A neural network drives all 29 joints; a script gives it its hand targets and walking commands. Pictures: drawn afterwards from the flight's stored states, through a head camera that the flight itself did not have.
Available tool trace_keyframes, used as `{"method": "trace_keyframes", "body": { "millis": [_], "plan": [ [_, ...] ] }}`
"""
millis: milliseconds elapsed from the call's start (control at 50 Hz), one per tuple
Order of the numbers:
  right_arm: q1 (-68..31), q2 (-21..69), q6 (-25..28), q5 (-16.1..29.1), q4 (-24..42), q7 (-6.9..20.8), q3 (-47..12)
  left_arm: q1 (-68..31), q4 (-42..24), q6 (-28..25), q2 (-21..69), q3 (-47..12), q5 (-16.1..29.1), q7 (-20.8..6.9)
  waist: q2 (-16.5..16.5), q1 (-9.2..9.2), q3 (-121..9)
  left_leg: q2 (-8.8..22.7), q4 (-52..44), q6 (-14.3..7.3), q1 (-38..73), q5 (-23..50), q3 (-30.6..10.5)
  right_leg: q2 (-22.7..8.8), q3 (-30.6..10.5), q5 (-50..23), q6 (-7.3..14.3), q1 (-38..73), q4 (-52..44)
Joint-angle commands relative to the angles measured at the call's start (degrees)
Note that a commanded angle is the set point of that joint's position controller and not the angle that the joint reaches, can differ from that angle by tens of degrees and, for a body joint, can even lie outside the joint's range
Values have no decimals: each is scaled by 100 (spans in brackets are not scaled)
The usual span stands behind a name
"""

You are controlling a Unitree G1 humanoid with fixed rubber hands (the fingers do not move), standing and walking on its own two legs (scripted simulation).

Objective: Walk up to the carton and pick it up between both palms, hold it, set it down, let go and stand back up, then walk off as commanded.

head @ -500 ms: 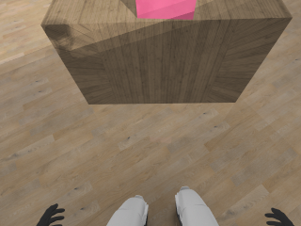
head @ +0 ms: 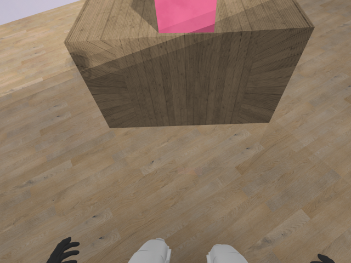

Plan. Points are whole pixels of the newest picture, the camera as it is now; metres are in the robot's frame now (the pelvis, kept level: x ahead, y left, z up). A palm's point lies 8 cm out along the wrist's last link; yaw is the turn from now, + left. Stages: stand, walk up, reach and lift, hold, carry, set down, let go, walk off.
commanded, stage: walk off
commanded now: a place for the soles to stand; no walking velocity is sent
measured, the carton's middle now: out of the picture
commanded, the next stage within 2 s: stand in 0.08 s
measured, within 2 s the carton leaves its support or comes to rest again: neither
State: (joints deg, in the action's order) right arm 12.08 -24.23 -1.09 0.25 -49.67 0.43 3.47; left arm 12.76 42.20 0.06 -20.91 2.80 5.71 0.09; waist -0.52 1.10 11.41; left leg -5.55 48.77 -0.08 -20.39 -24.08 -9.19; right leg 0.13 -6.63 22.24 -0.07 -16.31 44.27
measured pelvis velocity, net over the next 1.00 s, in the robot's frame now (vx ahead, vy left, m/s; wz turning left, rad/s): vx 0.01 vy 0.02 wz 0.00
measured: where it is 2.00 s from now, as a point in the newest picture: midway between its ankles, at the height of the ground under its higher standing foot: outside the picture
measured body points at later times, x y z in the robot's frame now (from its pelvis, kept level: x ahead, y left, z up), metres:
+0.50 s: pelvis +0.01 +0.02 +0.00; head +0.04 +0.02 +0.45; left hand +0.12 +0.32 -0.10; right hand +0.09 -0.30 -0.11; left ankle +0.05 +0.16 -0.71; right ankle +0.03 -0.13 -0.71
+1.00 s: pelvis +0.01 +0.02 +0.01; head +0.02 +0.02 +0.46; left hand +0.12 +0.33 -0.10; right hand +0.10 -0.30 -0.10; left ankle +0.05 +0.16 -0.71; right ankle +0.03 -0.13 -0.71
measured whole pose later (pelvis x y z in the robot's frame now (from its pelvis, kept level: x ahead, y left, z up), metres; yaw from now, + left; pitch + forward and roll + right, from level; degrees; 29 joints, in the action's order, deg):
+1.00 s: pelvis +0.01 +0.02 +0.01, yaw +0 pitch -3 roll +1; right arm 8.0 -23.5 1.3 0.3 -56.9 1.2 -0.5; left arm 12.7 45.8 -0.8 -20.9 2.8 5.7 -0.3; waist 0.9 1.0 4.8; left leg -4.3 35.1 0.9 -17.3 -15.0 -9.0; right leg -0.5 -6.7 18.6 -1.6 -16.0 37.1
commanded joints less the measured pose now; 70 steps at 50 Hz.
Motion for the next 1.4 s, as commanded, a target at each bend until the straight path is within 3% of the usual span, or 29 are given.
{"method": "trace_keyframes", "body": {
  "millis": [0,20,40,60,80,120,160,240,300,400,460,520,560,580,620,680,720,780,840,900,1000,1040,1060,1120,1140,1200,1300,1340,1380],
  "plan": [
    [164,-944,417,-101,342,-48,255,-262,-164,-169,-1423,330,-715,-8,954,-62,-1320,339,-1650,-268,747,198,409,-1026,-1520,635,857,-104,-1694],
    [308,-1053,454,-145,245,-85,273,-364,-9,-147,-1375,359,-662,-19,917,67,-1402,576,-1727,-408,1347,658,-62,-821,-1225,314,657,-471,-1406],
    [343,-1262,495,-168,196,-102,331,-399,-51,-162,-1068,311,-658,-46,486,124,-1756,1079,-2113,-593,1796,547,-1060,-315,-621,-206,393,-718,-816],
    [155,-1547,492,-145,202,-130,389,-195,31,-124,-937,328,-635,-27,-101,-42,-1678,1625,-2495,-957,1454,-149,-2209,236,-14,151,179,-618,-437],
    [-137,-1491,447,-157,184,-76,321,-104,125,-160,-1002,341,-613,4,-135,-206,-1246,1704,-2752,-1089,591,-632,-2277,182,204,724,104,-117,-635],
    [-620,-1246,405,-215,323,-54,225,71,274,-253,-1106,327,-636,-26,-151,-388,-984,1228,-2411,-724,100,-387,-1461,-8,-93,221,214,312,-1277],
    [-662,-1142,367,-119,300,-28,171,-170,294,-277,-1289,314,-690,-24,190,-255,-877,813,-2094,-476,1,-372,-859,-301,-643,571,329,277,-1873],
    [-478,-1132,424,-132,256,6,171,-467,224,-265,-1278,302,-693,-42,244,-120,-1003,749,-2259,-505,323,-572,-813,-297,-589,928,314,-97,-1878],
    [-394,-1013,423,-134,150,-11,124,-352,263,-298,-1316,281,-702,-22,443,-103,-1075,676,-1822,-422,431,275,-376,-501,-771,564,394,-69,-2056],
    [-358,-1134,443,-113,195,-51,142,-220,307,-295,-1310,253,-682,27,497,-137,-1505,776,-1809,-415,870,1198,-490,-351,-527,-755,351,330,-1638],
    [-478,-1150,463,-68,151,-58,99,-98,361,-319,-1257,211,-623,67,24,-164,-2024,991,-1667,-464,1174,2198,-615,-223,-338,-1740,257,684,-1288],
    [-742,-1032,420,-122,136,-72,-27,-230,318,-292,-1178,237,-625,95,218,-313,-1659,937,-1817,-491,704,2320,-471,-401,-328,-1604,221,572,-1358],
    [-664,-1010,363,-27,21,-47,-15,-281,383,-288,-1145,189,-614,64,467,-148,-1709,855,-1754,-404,847,2196,-322,-460,-381,-1769,242,450,-1484],
    [-642,-1122,366,-11,-8,-40,-46,-296,354,-282,-1305,198,-636,72,184,-174,-1688,775,-1787,-306,762,1910,-266,-482,-560,-1407,314,385,-1514],
    [-809,-1004,294,-27,-109,-36,-69,-506,336,-258,-1366,199,-656,69,285,-144,-1518,835,-1973,-353,775,1543,-380,-512,-524,-805,297,175,-1710],
    [-955,-1038,375,-26,-80,2,-99,-433,427,-289,-1240,166,-696,62,400,-105,-1564,822,-2014,-280,846,1169,-308,-554,-645,-675,288,154,-1938],
    [-791,-1102,397,-29,-227,-11,-114,-447,433,-282,-1343,223,-715,44,140,-104,-1508,839,-2062,-285,786,1157,-410,-493,-570,-695,265,224,-1890],
    [-891,-977,368,-31,-246,0,-171,-582,473,-298,-1336,196,-726,56,544,-102,-1625,814,-2021,-255,953,1706,-189,-552,-490,-1033,245,240,-1955],
    [-790,-1043,390,-28,-370,-19,-188,-363,567,-302,-1262,162,-651,48,155,-135,-1745,898,-2083,-340,958,2010,-334,-546,-482,-1552,265,452,-1816],
    [-886,-1076,392,28,-404,-4,-142,-361,593,-300,-1262,128,-673,62,552,-145,-1847,879,-2080,-285,1030,1693,-241,-572,-495,-1309,234,481,-2006],
    [-1041,-1083,397,-62,-445,46,-165,-523,552,-297,-1140,123,-677,35,322,-204,-1896,865,-2258,-296,862,1437,-298,-531,-423,-917,236,515,-2054],
    [-816,-990,384,-16,-567,34,-208,-445,626,-314,-1345,160,-678,59,490,-64,-1535,871,-2322,-316,799,1449,-315,-538,-542,-749,234,369,-2189],
    [-964,-1112,365,-40,-573,35,-195,-535,647,-308,-1240,137,-681,40,262,-164,-1619,907,-2439,-327,849,1313,-342,-488,-445,-724,256,363,-2077],
    [-909,-884,349,-69,-599,40,-230,-457,631,-270,-1338,170,-730,52,472,-134,-1460,800,-2438,-257,797,949,-217,-593,-615,-114,291,166,-2291],
    [-966,-1003,355,-40,-591,30,-213,-433,642,-273,-1342,182,-750,40,148,-137,-1666,881,-2471,-246,839,1008,-318,-539,-486,-271,233,345,-2207],
    [-894,-1194,369,-60,-639,43,-156,-421,650,-314,-1258,130,-728,12,343,-148,-1379,871,-2555,-269,708,758,-364,-499,-476,-367,238,305,-2198],
    [-1128,-1021,377,-63,-511,24,-176,-278,788,-263,-1156,110,-719,53,74,-203,-1480,927,-2685,-297,616,718,-481,-480,-350,-657,241,341,-2116],
    [-855,-1139,366,-32,-595,3,-171,-403,769,-244,-1243,147,-733,42,141,-171,-1659,940,-2736,-280,644,545,-449,-470,-318,-426,230,513,-2175],
    [-995,-1035,396,-26,-558,12,-206,-451,772,-276,-1205,105,-688,37,492,-137,-1595,909,-2527,-298,803,1271,-377,-561,-355,-778,242,420,-2158]
  ]
}}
